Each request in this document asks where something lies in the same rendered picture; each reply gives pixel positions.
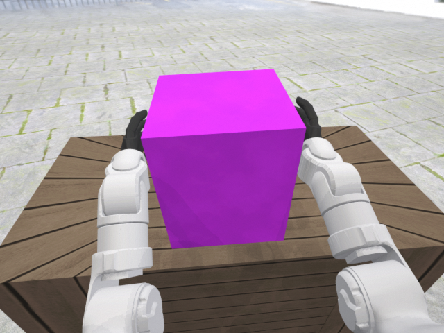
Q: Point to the right robot forearm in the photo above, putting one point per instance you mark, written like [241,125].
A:
[355,233]

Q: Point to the robot left hand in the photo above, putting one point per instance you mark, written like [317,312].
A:
[132,138]

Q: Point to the robot left upper arm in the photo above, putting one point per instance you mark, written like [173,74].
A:
[130,308]

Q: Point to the robot right upper arm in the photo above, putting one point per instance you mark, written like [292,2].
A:
[383,297]

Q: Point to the robot right hand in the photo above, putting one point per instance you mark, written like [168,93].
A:
[309,118]

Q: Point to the left robot forearm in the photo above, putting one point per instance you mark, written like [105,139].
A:
[122,218]

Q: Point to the pedestal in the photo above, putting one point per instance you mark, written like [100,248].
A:
[265,287]

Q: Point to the carton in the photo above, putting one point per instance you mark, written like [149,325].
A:
[223,149]

